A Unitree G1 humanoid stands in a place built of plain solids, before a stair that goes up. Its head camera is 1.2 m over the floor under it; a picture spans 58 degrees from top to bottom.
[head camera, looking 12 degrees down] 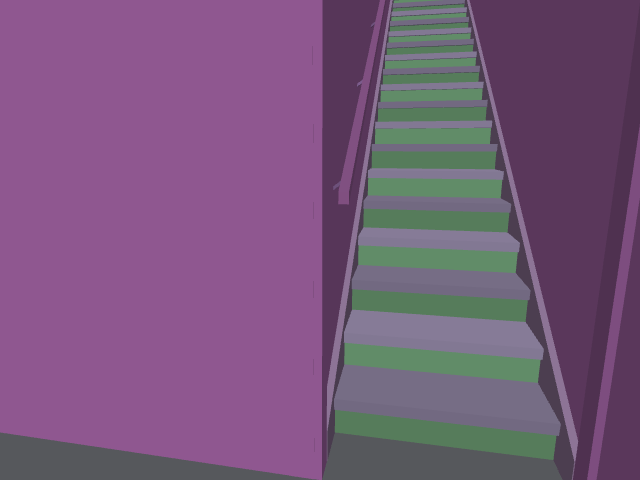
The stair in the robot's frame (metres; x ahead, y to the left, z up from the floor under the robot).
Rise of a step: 0.17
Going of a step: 0.28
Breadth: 0.87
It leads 11 degrees to the right of straight ahead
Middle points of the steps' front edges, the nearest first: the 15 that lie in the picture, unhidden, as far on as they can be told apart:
1.54 -0.49 0.18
1.81 -0.54 0.35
2.08 -0.59 0.53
2.35 -0.65 0.70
2.62 -0.70 0.88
2.89 -0.75 1.05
3.16 -0.81 1.23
3.43 -0.86 1.40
3.70 -0.91 1.58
3.97 -0.97 1.75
4.24 -1.02 1.93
4.51 -1.07 2.10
4.78 -1.13 2.28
5.05 -1.18 2.45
5.32 -1.23 2.63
